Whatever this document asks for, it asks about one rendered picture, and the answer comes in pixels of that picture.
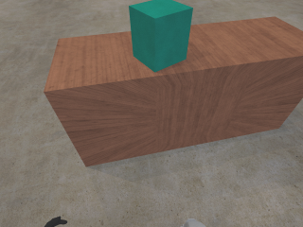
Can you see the right robot shin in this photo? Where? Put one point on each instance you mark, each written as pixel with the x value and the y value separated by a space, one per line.
pixel 190 219

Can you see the robot left hand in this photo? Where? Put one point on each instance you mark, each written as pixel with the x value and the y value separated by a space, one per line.
pixel 56 221

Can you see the carton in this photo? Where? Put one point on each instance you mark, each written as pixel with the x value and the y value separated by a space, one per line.
pixel 160 32

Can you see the pedestal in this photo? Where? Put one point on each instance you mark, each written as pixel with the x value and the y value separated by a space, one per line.
pixel 239 77

